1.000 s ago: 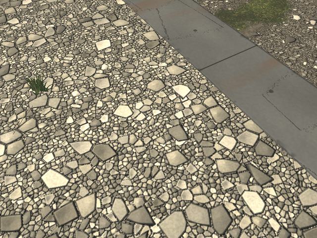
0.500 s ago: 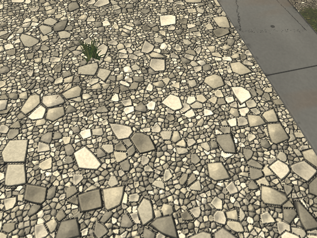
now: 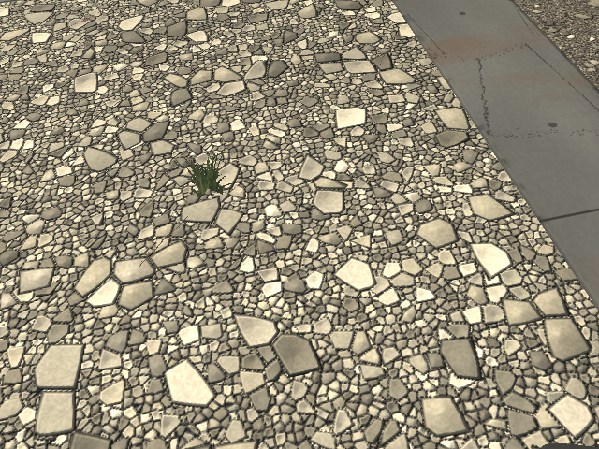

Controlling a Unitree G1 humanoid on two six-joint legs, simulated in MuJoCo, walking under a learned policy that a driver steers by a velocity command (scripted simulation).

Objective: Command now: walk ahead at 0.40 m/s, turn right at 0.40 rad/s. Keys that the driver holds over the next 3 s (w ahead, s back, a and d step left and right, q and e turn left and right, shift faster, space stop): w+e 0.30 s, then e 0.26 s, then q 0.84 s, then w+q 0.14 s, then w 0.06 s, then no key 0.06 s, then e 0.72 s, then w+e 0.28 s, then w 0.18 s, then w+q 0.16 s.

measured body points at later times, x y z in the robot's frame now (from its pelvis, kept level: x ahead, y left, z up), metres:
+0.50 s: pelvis +0.21 -0.04 -0.04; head +0.25 -0.06 +0.41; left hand +0.51 +0.12 -0.10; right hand +0.13 -0.33 -0.16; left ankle +0.06 +0.13 -0.73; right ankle +0.32 -0.16 -0.75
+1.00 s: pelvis +0.32 -0.05 -0.02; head +0.34 -0.04 +0.43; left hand +0.55 +0.16 -0.13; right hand +0.35 -0.36 -0.12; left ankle +0.35 +0.06 -0.75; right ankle +0.32 -0.16 -0.75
